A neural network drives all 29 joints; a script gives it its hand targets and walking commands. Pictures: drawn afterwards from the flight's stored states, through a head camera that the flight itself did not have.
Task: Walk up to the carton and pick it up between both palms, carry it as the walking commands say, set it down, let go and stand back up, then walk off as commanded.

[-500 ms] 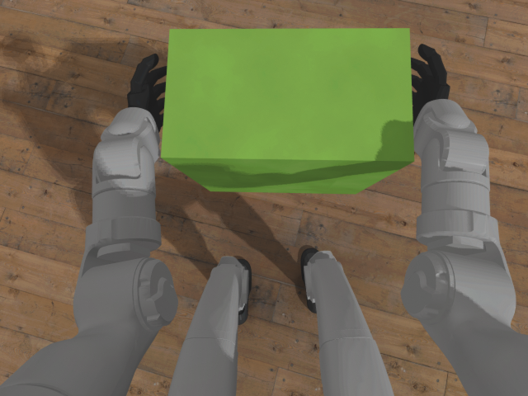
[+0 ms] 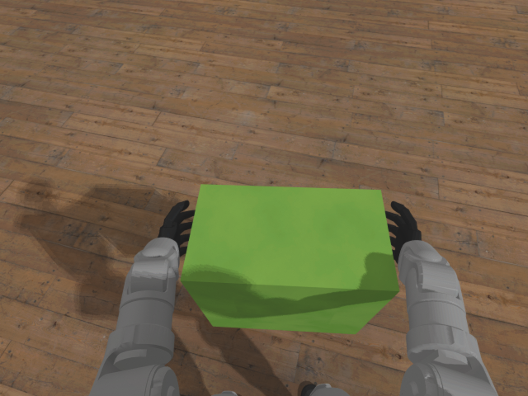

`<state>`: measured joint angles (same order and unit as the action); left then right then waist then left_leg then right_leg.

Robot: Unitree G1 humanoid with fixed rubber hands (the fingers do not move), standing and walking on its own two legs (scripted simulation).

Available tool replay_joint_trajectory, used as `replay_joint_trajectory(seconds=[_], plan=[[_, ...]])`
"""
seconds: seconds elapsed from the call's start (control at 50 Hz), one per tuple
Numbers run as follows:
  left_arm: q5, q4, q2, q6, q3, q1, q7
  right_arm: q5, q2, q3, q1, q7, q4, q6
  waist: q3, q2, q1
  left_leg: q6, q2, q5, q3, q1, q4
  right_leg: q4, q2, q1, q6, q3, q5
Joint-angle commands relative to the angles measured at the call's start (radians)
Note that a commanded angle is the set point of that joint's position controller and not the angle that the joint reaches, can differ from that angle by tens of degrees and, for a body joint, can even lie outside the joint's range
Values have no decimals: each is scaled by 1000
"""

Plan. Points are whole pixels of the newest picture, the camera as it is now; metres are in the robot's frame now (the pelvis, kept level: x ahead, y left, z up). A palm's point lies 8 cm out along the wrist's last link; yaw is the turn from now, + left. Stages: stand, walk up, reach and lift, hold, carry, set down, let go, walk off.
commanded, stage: reach and lift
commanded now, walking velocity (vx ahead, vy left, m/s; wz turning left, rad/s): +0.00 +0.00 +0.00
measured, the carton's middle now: (286, 266) +0.33 -0.02 -0.09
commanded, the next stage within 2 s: hold in 1.70 s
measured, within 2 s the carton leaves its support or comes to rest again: neither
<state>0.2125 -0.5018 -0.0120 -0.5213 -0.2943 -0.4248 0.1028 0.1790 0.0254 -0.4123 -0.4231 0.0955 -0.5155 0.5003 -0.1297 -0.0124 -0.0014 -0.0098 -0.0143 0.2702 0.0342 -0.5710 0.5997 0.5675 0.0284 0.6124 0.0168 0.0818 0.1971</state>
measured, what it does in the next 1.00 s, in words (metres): stands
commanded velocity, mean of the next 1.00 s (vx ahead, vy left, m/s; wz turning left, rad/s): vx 0.00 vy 0.00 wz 0.00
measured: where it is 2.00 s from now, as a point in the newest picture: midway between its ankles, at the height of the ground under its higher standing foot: outside the picture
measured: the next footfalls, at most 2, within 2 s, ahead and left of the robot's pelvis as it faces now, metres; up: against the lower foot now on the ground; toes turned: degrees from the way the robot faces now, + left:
none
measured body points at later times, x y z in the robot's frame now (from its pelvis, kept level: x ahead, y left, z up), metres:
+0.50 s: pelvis -0.02 -0.01 +0.01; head -0.04 -0.02 +0.46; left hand +0.31 +0.18 +0.05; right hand +0.31 -0.21 +0.05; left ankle +0.00 +0.12 -0.73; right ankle +0.04 -0.13 -0.73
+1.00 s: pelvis +0.02 +0.00 +0.02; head -0.03 +0.00 +0.47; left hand +0.32 +0.19 +0.06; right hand +0.32 -0.20 +0.06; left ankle +0.00 +0.12 -0.73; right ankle +0.04 -0.13 -0.73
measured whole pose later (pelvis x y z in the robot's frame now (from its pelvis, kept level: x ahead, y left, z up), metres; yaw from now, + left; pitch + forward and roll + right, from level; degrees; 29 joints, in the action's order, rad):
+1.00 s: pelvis +0.02 +0.00 +0.02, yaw +0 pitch -2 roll +0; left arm 0.21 -0.29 -0.03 -0.75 -0.29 -0.28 0.13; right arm 0.19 -0.01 -0.32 -0.31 0.07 -0.35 0.74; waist -0.08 -0.01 0.00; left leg -0.01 0.00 0.21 0.04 -0.10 0.34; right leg 0.31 0.02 0.15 0.01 0.08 0.14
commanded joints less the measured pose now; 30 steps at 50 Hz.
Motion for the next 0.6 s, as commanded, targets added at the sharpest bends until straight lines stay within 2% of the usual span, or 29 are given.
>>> replay_joint_trajectory(seconds=[0.0,0.02,0.04,0.06,0.1,0.12,0.14,0.16,0.18,0.2,0.22,0.24,0.26,0.28,0.3,0.32,0.34,0.36,0.38,0.4,0.42,0.44,0.46,0.48,0.5,0.52,0.54,0.56,0.58], plan=[[-210,198,-942,27,543,-365,228,-206,-921,635,-441,274,219,7,-597,-48,-13,-22,-72,-586,62,414,-130,-72,82,-497,-3,-48,-414],[-195,215,-960,39,558,-396,223,-208,-963,657,-503,281,263,-4,-561,28,12,-16,-82,-616,63,433,-138,-83,98,-477,4,-59,-418],[-174,207,-943,31,525,-372,220,-199,-937,649,-456,278,238,9,-521,-20,27,-15,-83,-528,54,410,-141,-86,88,-483,-7,-48,-365],[-200,245,-944,30,568,-420,226,-197,-983,663,-459,287,227,11,-540,11,26,-14,-91,-529,53,437,-156,-98,89,-513,-1,-52,-380],[-167,143,-896,4,485,-402,236,-177,-976,614,-452,283,146,45,-429,69,9,8,-82,-294,46,384,-204,-121,75,-510,11,-72,-254],[-178,191,-928,2,516,-465,247,-187,-1000,644,-501,282,236,43,-392,55,-8,21,-92,-205,35,356,-196,-133,69,-559,0,-52,-220],[-137,110,-876,-15,448,-437,255,-171,-985,618,-521,284,210,62,-346,104,14,29,-91,-153,34,347,-215,-136,73,-529,15,-69,-154],[-111,88,-849,-23,392,-478,254,-141,-976,532,-497,283,71,86,-256,69,19,35,-85,-79,40,294,-220,-147,62,-474,13,-52,-67],[-148,175,-852,-26,462,-539,259,-164,-1017,580,-464,287,123,94,-225,62,10,36,-92,-58,27,338,-240,-169,60,-518,6,-48,-68],[-154,141,-859,-26,427,-581,266,-187,-993,601,-615,301,136,82,-246,64,44,34,-78,33,28,301,-248,-161,64,-523,1,-53,39],[-179,241,-878,-12,511,-665,267,-212,-1057,600,-591,312,129,78,-277,49,19,44,-74,12,33,349,-231,-141,66,-503,4,-62,16],[-147,139,-870,-44,460,-649,276,-181,-1031,552,-586,301,112,100,-209,10,13,36,-91,76,3,305,-244,-177,66,-513,8,-60,76],[-125,61,-852,-48,383,-619,284,-190,-1027,561,-677,301,118,106,-155,71,49,56,-75,144,11,281,-243,-173,61,-480,12,-58,187],[-154,92,-852,-59,431,-700,287,-223,-1067,584,-711,307,130,115,-120,42,36,59,-72,197,-1,279,-255,-182,63,-499,13,-59,236],[-166,97,-861,-55,442,-696,292,-234,-1032,605,-745,310,172,103,-151,57,37,48,-67,145,9,316,-253,-183,68,-489,10,-74,190],[-157,13,-847,-66,373,-708,298,-222,-1017,563,-825,306,155,106,-144,66,38,47,-60,180,2,282,-251,-186,59,-478,11,-67,229],[-208,138,-862,-60,463,-777,294,-269,-1059,638,-823,304,179,106,-215,18,49,43,-69,127,3,324,-252,-175,63,-532,13,-64,169],[-223,181,-847,-60,486,-826,293,-275,-1132,626,-780,301,101,120,-230,71,46,43,-86,120,-18,351,-238,-198,52,-511,14,-46,211],[-228,139,-835,-78,461,-829,289,-262,-1073,591,-785,313,91,129,-185,40,46,37,-49,164,11,297,-260,-172,63,-498,10,-68,205],[-216,144,-867,-79,510,-827,292,-228,-1037,554,-746,312,71,131,-227,62,-32,25,-64,129,12,399,-273,-193,71,-486,9,-93,142],[-278,279,-919,-71,574,-850,293,-287,-1099,684,-769,314,216,120,-318,11,6,22,-66,52,-3,377,-266,-179,74,-609,6,-77,36],[-249,268,-917,-90,564,-807,289,-287,-1078,670,-715,307,154,140,-300,-47,28,12,-73,17,-6,400,-282,-179,72,-603,3,-70,1],[-233,205,-911,-112,557,-743,286,-258,-1048,635,-698,302,165,154,-276,14,-13,8,-72,1,-1,410,-286,-177,82,-610,14,-90,-21],[-225,189,-906,-115,529,-747,290,-238,-1021,579,-696,307,117,157,-236,-21,-15,17,-46,135,32,353,-305,-156,84,-575,16,-100,63],[-273,276,-946,-108,581,-779,295,-304,-1067,677,-769,308,237,147,-381,-1,6,16,-64,19,20,431,-295,-169,90,-642,11,-101,-30],[-275,310,-937,-107,579,-713,292,-312,-1052,715,-745,305,294,150,-359,8,-10,10,-68,-36,20,414,-293,-185,88,-674,3,-93,-79],[-264,257,-934,-121,563,-660,293,-317,-1036,719,-738,309,290,162,-304,34,20,10,-75,-77,11,458,-278,-190,82,-626,16,-87,-73],[-268,298,-935,-124,557,-665,291,-300,-1056,721,-686,297,284,178,-297,51,38,14,-70,-87,7,427,-275,-199,77,-660,13,-74,-79],[-279,289,-908,-130,568,-665,294,-305,-1068,734,-684,297,293,181,-339,52,26,13,-66,-75,14,429,-288,-198,78,-674,15,-78,-102]])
